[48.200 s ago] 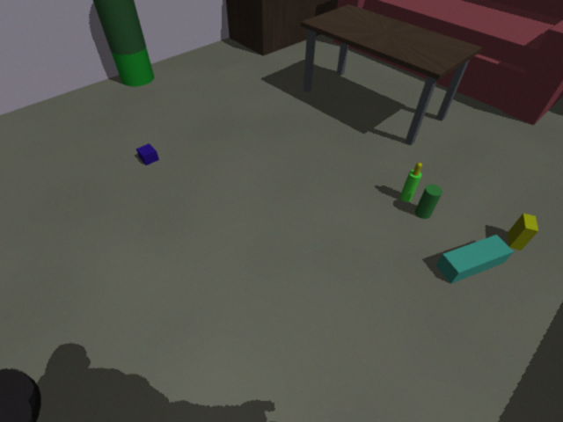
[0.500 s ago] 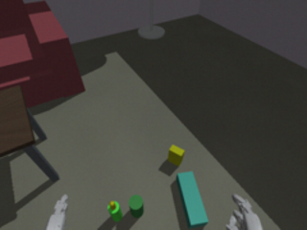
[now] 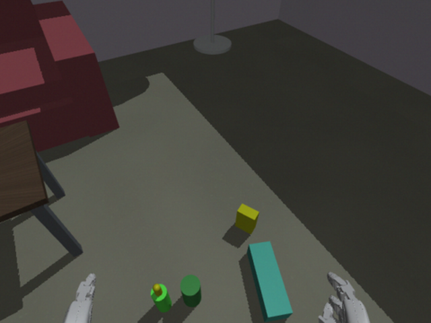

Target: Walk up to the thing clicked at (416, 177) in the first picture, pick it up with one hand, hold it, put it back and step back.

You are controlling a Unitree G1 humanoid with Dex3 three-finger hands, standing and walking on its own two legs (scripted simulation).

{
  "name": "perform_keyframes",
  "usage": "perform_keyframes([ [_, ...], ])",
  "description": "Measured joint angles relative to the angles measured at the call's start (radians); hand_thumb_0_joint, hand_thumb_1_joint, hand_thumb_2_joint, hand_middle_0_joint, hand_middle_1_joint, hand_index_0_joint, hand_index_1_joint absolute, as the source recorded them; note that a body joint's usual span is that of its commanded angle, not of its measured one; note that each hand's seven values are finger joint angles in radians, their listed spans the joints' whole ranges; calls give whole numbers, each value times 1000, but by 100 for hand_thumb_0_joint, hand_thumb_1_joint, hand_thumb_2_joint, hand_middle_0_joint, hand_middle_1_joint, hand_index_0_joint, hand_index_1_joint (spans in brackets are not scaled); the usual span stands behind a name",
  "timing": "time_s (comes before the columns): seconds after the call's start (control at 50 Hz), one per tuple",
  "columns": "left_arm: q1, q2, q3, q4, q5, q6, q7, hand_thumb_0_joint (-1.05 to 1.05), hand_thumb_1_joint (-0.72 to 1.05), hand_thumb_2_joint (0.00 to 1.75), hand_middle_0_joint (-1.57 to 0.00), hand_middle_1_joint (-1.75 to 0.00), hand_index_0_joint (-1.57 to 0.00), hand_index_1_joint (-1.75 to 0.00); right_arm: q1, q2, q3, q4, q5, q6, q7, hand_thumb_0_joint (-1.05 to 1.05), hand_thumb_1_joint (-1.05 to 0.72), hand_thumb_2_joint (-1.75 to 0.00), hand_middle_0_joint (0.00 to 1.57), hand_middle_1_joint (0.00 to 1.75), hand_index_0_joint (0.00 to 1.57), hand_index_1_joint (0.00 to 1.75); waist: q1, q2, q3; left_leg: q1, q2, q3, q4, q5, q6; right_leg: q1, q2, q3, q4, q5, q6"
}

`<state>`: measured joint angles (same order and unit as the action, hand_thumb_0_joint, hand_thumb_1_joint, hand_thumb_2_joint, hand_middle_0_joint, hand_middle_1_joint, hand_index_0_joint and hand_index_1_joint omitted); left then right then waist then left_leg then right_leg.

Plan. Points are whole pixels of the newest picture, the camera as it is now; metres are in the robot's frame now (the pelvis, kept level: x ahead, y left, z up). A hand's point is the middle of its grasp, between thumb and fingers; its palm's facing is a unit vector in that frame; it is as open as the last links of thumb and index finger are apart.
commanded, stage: home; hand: left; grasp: from the side
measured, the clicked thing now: (160, 296) +0.36 +0.20 -0.61
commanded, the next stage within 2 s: stand in 0.06 s
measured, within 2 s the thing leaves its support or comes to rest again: neither
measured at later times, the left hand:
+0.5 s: hand out of the picture +0.16 +0.19 -0.08, palm faces -0.01 -0.94 -0.33, open 12.1 cm
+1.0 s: hand out of the picture +0.04 +0.25 -0.11, palm faces -0.02 -0.94 -0.34, open 7.4 cm
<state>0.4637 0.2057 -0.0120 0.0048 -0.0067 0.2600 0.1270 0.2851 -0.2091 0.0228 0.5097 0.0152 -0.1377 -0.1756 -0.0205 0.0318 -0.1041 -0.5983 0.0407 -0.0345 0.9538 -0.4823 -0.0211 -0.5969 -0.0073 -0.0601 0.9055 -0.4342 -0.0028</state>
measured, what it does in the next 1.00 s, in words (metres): rises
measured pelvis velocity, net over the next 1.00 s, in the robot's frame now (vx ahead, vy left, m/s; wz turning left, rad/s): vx -0.01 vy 0.01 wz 0.00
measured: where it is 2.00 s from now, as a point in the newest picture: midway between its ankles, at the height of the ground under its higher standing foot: outside the picture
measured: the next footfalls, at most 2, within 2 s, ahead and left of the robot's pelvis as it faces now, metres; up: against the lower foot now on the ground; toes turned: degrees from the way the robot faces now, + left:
none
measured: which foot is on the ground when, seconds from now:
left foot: down 0.00-1.00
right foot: down 0.00-1.00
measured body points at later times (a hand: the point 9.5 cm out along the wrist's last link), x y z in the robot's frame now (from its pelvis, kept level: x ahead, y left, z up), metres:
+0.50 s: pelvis -0.01 +0.00 +0.01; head +0.02 +0.01 +0.45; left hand +0.16 +0.24 -0.06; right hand +0.15 -0.24 -0.09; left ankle +0.00 +0.13 -0.69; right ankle +0.01 -0.12 -0.69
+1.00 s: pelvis -0.01 +0.01 +0.05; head +0.00 +0.01 +0.50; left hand +0.05 +0.30 -0.08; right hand +0.05 -0.27 -0.09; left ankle +0.00 +0.13 -0.69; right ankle +0.01 -0.12 -0.69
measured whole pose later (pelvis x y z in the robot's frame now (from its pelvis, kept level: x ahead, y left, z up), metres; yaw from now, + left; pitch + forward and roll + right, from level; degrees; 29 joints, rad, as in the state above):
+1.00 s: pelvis -0.01 +0.01 +0.05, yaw +0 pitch -3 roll +0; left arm 0.20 0.31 0.00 1.05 0.03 0.00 0.02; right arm 0.19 -0.30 -0.02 1.05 -0.03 0.00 0.00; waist 0.01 0.01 0.06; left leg -0.16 0.00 0.01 0.46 -0.25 0.00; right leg -0.19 -0.04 -0.03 0.47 -0.22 0.02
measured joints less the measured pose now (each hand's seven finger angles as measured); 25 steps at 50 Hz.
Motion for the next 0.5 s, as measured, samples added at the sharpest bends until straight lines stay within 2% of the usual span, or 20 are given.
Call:
perform_keyframes([
  [0.24,1,0,0,-5,0,2,2,-1,-54,7,-7,-7,-7,-7,1,2,2,-1,0,-2,0,2,-91,-90,20,30,20,30,2,-2,2,1,-1,0,-1,0,1,1,-1,1,-1,0,1],
  [0.32,2,0,0,-6,1,2,2,-1,-41,19,-12,-15,-13,-16,2,2,2,0,0,-3,-1,2,-91,-90,20,30,20,30,2,-3,1,1,-2,1,0,-1,2,1,-1,1,-2,0,2],
  [0.42,1,0,-1,-3,2,2,3,-1,-13,47,-17,-23,-17,-24,2,2,1,2,-2,-3,0,2,-91,-90,20,30,20,30,2,-3,0,2,-2,1,1,-2,3,3,-2,2,-1,0,3],
  [0.46,-61,19,-7,116,45,-78,-26,-1,0,58,-18,-25,-18,-25,-31,-7,-6,58,-59,13,33,1,-91,-90,20,30,20,30,15,-17,44,48,-9,12,-18,7,6,40,-8,11,-6,2,0],
  [0.5,-137,49,-10,278,69,-144,-62,-1,14,67,-19,-27,-19,-27,-72,-30,-3,140,-88,59,82,1,-91,-90,21,30,20,30,27,-31,72,88,-18,20,-47,22,10,71,-16,18,-18,9,-2],
])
